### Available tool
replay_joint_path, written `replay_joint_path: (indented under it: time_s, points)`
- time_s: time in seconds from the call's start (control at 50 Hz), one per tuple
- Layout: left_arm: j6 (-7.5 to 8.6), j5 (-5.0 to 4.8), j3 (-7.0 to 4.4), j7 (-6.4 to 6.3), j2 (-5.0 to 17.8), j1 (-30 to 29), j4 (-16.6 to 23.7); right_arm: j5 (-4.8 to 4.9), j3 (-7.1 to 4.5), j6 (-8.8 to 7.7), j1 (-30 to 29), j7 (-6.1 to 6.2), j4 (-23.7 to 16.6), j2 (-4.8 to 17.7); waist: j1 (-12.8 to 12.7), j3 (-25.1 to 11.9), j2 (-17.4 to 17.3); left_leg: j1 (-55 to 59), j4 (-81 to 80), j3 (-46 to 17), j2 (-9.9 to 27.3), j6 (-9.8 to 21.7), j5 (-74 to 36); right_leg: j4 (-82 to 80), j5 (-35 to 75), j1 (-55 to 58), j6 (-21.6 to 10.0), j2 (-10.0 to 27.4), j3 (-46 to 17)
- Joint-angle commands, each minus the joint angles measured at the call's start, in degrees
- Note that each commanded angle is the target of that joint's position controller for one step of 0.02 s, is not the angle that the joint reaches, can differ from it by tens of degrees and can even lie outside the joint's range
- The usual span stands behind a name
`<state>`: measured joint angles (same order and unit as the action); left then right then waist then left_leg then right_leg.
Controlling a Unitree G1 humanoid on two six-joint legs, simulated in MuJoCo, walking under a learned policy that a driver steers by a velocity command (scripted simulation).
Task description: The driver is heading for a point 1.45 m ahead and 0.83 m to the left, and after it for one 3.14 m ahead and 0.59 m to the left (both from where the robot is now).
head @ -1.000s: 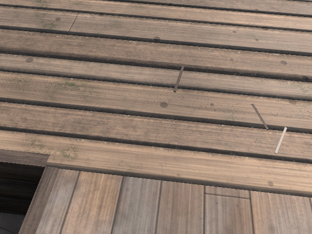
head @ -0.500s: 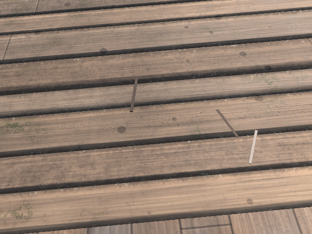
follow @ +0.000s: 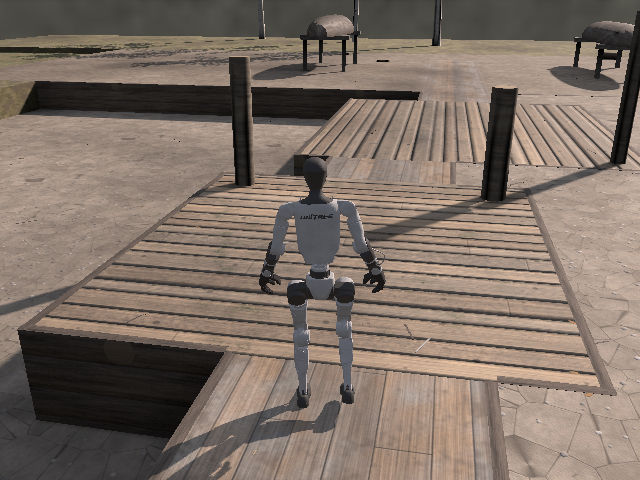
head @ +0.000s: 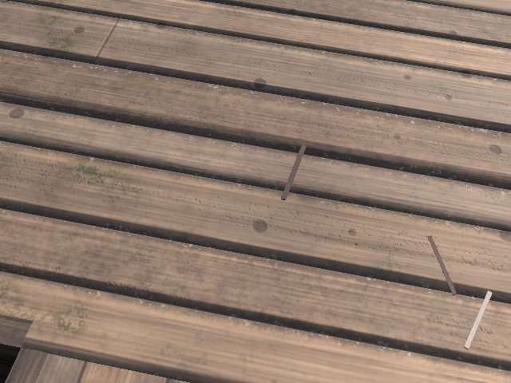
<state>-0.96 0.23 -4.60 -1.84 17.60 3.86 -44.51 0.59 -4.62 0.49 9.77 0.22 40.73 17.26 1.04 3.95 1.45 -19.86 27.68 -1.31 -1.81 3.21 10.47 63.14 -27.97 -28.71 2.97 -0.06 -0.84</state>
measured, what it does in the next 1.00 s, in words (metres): steps on the spot, turning left: right foot, then left foot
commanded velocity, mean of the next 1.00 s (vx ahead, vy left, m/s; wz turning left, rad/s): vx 0.01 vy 0.00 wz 0.58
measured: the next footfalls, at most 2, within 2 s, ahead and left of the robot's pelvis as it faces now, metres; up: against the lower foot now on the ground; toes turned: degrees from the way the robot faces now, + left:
right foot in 0.28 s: +0.09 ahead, -0.15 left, +0.00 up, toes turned +16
left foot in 0.72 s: -0.01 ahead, +0.11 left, +0.00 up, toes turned +30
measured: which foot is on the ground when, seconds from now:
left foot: down 0.00-0.28, up 0.30-0.70, down 0.72-1.00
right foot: up 0.00-0.26, down 0.28-0.72, up 0.74-1.00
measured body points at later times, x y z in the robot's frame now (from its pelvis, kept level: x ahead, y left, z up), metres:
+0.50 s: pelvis +0.02 -0.05 +0.00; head +0.06 -0.05 +0.45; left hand +0.06 +0.26 -0.09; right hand +0.25 -0.29 -0.10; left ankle -0.04 +0.09 -0.66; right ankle +0.06 -0.16 -0.74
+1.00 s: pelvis -0.01 +0.01 +0.01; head +0.01 +0.06 +0.45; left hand -0.05 +0.34 -0.11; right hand +0.29 -0.13 -0.07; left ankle -0.05 +0.09 -0.74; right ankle +0.10 -0.12 -0.66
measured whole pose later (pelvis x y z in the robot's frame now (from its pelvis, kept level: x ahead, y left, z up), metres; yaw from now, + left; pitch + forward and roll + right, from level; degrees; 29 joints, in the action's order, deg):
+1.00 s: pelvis -0.01 +0.01 +0.01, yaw +36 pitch +2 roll -2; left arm -1.1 0.0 -6.0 -2.2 18.7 6.5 -41.8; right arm 0.7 -4.1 1.0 10.4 1.1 35.2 16.8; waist 0.3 3.1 1.8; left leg -15.2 25.3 -6.5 -3.5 3.2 11.6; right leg 58.9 -19.9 -30.8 5.0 0.5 -3.7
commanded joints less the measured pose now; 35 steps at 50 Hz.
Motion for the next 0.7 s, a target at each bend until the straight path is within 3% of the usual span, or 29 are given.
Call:
replay_joint_path:
  time_s: [0.02, 0.12, 0.2, 0.26, 0.28, 0.3, 0.32, 0.34, 0.36, 0.38, 0.4, 0.46, 0.54, 0.58, 0.64, 0.68, 0.7]
  points:
    - [0.43, -0.19, -1.23, -0.53, 4.09, 2.02, 2.98, -0.18, -2.32, -0.15, -1.68, 1.15, -4.42, 8.95, -1.98, -11.17, -8.06, 11.64, -7.16, -14.41, 12.6, 10.88, -27.59, -3.47, 4.3, -3.03, 1.69, -0.05, -2.43]
    - [0.61, -0.35, -0.76, -0.5, 3.31, 0.72, 3.22, -0.02, -2.87, 0.71, -1.61, 2.01, -4.82, 10.42, -0.55, -11.51, -9.43, 9.2, -6.88, -17.39, 11.53, 9.98, -17.07, -15.6, 7.81, 1.8, 2.79, -1.0, -3.39]
    - [1.47, -0.71, -1.05, 0.35, 4.32, 1.05, 3.44, -0.12, -2.7, 1.37, -2.74, 1.67, -5.42, 10.18, 0.02, -10.34, -11.51, 7.89, -6.14, -22.72, 11.01, 9.19, -11.24, -23.25, 7.44, 5.64, 1.74, -1.98, -3.85]
    - [2.63, -0.78, -1.44, 1.27, 4.57, 5.5, 2.32, 0.66, -2.29, 2.03, -4.88, 1.89, -6.24, 9.48, -2.71, -10.22, -11.61, 6.89, -2.45, -24.81, 8.7, 6.48, -11.52, -38.03, 14.91, 13.27, -0.29, -2.34, -2.61]
    - [2.77, -0.36, -2.05, 1.26, 6.39, 7.32, 1.77, 0.72, -1.88, 2.22, -3.99, 2.12, -6.43, 8.15, -2.86, -10.47, -9.36, 3.44, 0.63, -23.28, 6.19, 3.81, -5.52, -42.63, 19.83, 18.84, -1.89, 1.52, -4.77]
    - [2.41, 0.65, -2.87, 0.79, 10.62, 7.71, 2.3, -0.01, -1.0, 2.23, -0.93, 2.0, -6.41, 4.69, -0.56, -11.37, 3.39, -4.17, 13.29, -15.19, -0.3, 0.24, 11.59, -44.99, 26.73, 24.87, -6.6, 14.49, -16.46]
    - [2.24, 2.75, -3.13, 1.03, 12.81, 6.38, 2.5, 0.34, -1.86, 1.55, -1.56, 1.9, -8.52, 6.99, 0.34, -8.01, 16.79, -14.23, 24.32, -7.86, -6.1, -2.54, 26.98, -47.34, 34.22, 21.09, -16.75, 23.1, -30.11]
    - [2.61, 2.59, -2.26, 0.88, 9.5, 3.28, 4.47, -0.35, -3.37, 1.33, 0.29, 1.87, -6.9, 12.01, 0.74, -7.55, 10.87, -13.68, 34.86, -9.75, -2.24, -4.06, 24.89, -47.19, 34.48, 19.29, -19.06, 23.69, -27.49]
    - [2.65, 1.87, -1.56, 0.56, 6.74, 0.46, 5.14, 0.17, -4.13, 1.71, 1.24, 1.73, -5.41, 13.06, 1.71, -6.56, 7.35, -13.46, 38.87, -8.89, -1.77, -4.84, 20.87, -46.03, 33.36, 18.22, -16.51, 19.94, -20.57]
    - [2.52, 0.96, -1.3, 0.28, 5.84, -0.87, 5.62, 0.15, -3.98, 2.44, 2.42, 1.98, -4.03, 11.37, 2.09, -5.92, 5.62, -13.94, 41.04, -7.83, -1.29, -6.01, 17.77, -45.28, 30.86, 18.85, -14.03, 16.36, -15.43]
    - [2.43, 0.05, -1.07, -0.08, 5.25, -0.82, 5.51, 0.05, -3.6, 2.93, 2.19, 1.98, -4.02, 9.93, 1.24, -5.0, 5.72, -15.88, 42.97, -7.47, -0.89, -7.1, 15.08, -44.97, 31.61, 20.07, -13.64, 15.42, -13.02]
    - [1.64, 0.41, -1.1, -1.09, 5.87, 3.18, 4.78, 1.02, -2.34, 3.03, -1.83, 1.42, -6.35, 6.55, -1.61, -5.14, 7.26, -17.28, 37.54, -3.32, 0.47, -9.04, 11.83, -45.28, 34.84, 24.35, -14.45, 13.91, -7.23]
    - [0.83, 0.15, -2.1, -1.15, 8.33, 5.39, 4.74, 0.63, -1.25, 2.86, -4.51, 0.72, -8.66, 4.88, -3.91, -7.51, 8.19, -13.61, 26.37, -0.7, 3.65, -9.48, 13.29, -45.02, 36.58, 28.82, -15.74, 16.92, -5.17]
    - [0.56, -0.08, -2.62, -0.6, 9.76, 4.19, 5.1, 0.5, -1.05, 2.92, -4.14, 0.28, -9.13, 4.94, -3.69, -7.62, 8.89, -8.26, 21.01, 1.5, 4.14, -8.57, 13.22, -45.17, 37.4, 26.04, -15.55, 17.42, -2.88]
    - [0.29, -0.86, -2.98, 0.11, 10.43, 4.01, 4.86, 0.88, -1.7, 3.27, -2.84, -0.4, -9.48, 6.15, -3.09, -7.98, 9.49, -3.15, 13.7, 4.03, 3.44, -6.57, 10.98, -43.1, 38.9, 25.04, -14.62, 18.19, -0.91]
    - [0.13, -1.96, -3.01, 0.2, 10.33, 2.56, 4.68, 0.76, -2.01, 3.39, 0.36, -1.16, -8.74, 5.62, -0.69, -8.28, 8.95, 2.62, 4.06, 5.51, 2.64, -3.81, 4.31, -39.22, 37.05, 23.25, -12.11, 18.0, 1.12]
    - [0.28, -2.34, -2.71, 0.27, 8.93, 3.73, 3.87, 0.8, -2.62, 3.44, 3.37, -1.17, -7.46, 6.04, 0.43, -9.06, 6.87, 8.62, -2.34, 5.59, 1.36, -1.73, -1.13, -34.88, 32.43, 20.55, -9.29, 16.58, 3.35]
